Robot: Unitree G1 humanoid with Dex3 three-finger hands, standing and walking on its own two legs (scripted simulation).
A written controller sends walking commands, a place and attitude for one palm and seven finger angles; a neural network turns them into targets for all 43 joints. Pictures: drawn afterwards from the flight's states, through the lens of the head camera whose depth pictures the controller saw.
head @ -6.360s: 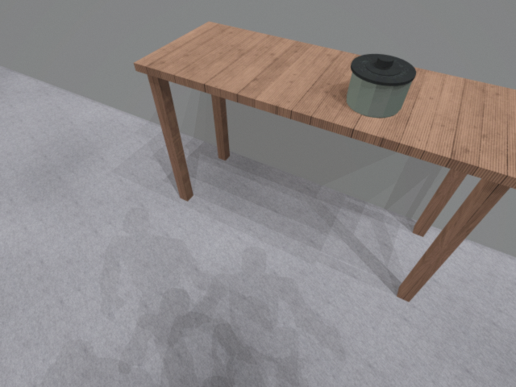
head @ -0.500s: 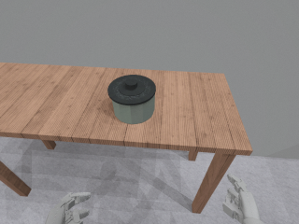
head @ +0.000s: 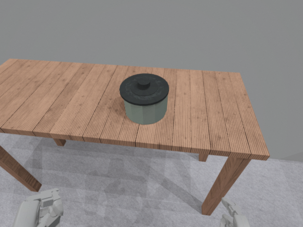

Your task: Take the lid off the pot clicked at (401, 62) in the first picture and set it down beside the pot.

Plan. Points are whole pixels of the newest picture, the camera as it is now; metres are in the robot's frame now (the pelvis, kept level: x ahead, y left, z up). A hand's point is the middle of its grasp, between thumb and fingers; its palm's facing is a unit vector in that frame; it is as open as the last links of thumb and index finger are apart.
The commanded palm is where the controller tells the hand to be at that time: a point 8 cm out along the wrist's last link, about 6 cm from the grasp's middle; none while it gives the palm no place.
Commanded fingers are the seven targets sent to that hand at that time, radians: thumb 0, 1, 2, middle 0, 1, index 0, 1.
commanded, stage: raise the hand higher, near the body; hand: left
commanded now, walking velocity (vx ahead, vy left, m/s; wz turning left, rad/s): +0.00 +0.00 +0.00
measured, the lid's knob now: (144, 83) +0.54 +0.09 +0.10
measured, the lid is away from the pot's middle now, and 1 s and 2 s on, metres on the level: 0.00 0.00 0.00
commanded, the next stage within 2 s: reach forward and open the fingers in 0.66 s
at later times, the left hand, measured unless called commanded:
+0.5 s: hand (48, 196) +0.15 +0.24 +0.09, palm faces +0.32 -0.87 -0.38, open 3.1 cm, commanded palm +0.11 +0.27 +0.11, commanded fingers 0.00 0.90 0.90 -1.30 -1.50 -1.30 -1.50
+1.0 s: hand (40, 178) +0.18 +0.26 +0.10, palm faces +0.03 -0.13 -0.99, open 2.9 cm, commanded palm +0.16 +0.27 +0.16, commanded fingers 0.00 0.48 1.17 -1.16 -1.04 -1.16 -1.04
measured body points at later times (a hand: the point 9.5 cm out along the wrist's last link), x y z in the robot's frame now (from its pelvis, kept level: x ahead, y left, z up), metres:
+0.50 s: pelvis +0.00 +0.01 +0.00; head -0.02 +0.00 +0.45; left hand +0.13 +0.28 +0.11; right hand +0.20 -0.19 -0.06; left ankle -0.01 +0.11 -0.74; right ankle -0.02 -0.11 -0.74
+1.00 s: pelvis -0.01 +0.00 +0.00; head +0.00 -0.04 +0.44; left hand +0.17 +0.27 +0.16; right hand +0.20 -0.22 -0.10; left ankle -0.01 +0.11 -0.74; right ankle -0.02 -0.11 -0.74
